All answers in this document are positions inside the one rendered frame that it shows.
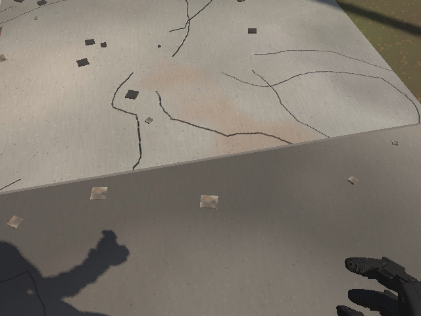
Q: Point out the robot right hand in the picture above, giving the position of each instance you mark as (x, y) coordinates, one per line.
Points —
(393, 277)

